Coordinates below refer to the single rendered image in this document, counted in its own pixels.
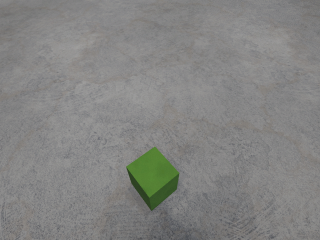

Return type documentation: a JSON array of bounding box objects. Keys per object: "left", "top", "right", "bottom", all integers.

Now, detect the carton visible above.
[{"left": 126, "top": 147, "right": 180, "bottom": 211}]

